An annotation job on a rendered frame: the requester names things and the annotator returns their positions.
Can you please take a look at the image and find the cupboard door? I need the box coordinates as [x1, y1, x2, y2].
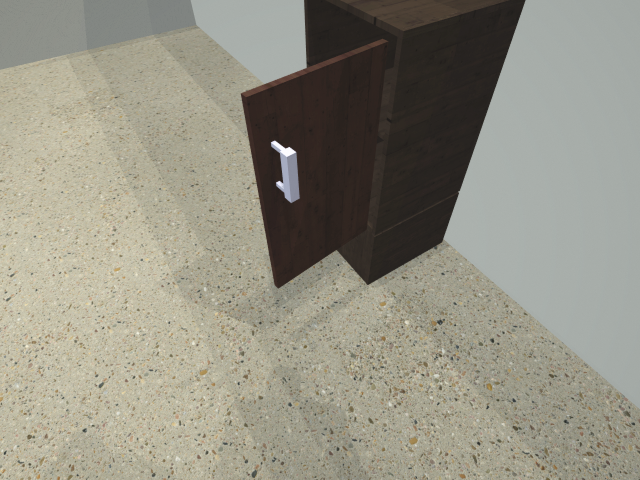
[241, 39, 388, 289]

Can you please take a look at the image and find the handle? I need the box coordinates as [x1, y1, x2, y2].
[271, 141, 300, 203]

